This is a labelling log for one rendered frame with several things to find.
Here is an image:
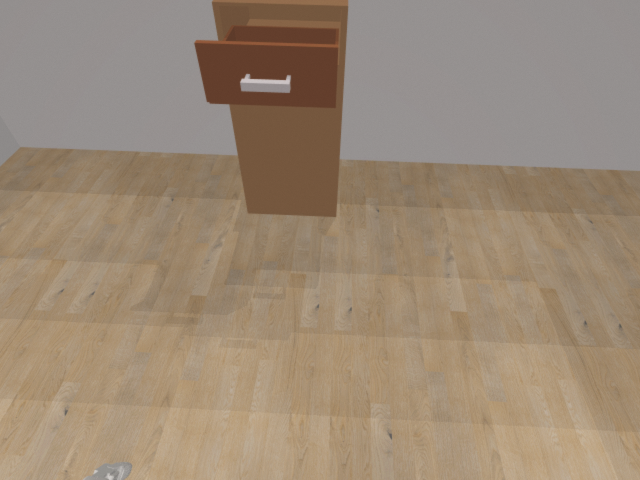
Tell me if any handle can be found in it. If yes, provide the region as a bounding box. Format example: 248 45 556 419
240 74 291 93

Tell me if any cabinet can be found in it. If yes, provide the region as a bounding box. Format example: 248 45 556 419
212 0 348 217

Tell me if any drawer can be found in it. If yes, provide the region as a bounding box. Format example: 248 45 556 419
194 25 339 108

